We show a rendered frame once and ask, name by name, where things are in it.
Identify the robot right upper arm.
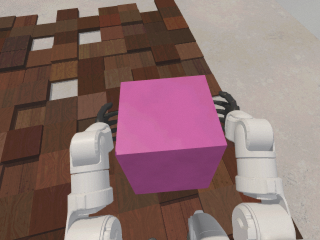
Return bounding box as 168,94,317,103
232,202,315,240

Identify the robot left upper arm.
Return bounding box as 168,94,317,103
65,214,123,240

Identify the right robot thigh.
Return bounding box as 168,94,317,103
188,213,230,240

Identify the robot right shin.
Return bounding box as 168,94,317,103
194,210,204,214

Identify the robot left hand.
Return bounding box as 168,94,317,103
95,102,119,142

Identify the robot right hand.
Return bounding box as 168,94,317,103
213,91,240,132

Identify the carton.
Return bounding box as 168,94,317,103
115,75,227,195

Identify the left robot forearm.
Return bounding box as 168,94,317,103
64,122,114,240

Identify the right robot forearm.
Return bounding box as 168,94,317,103
224,110,296,237

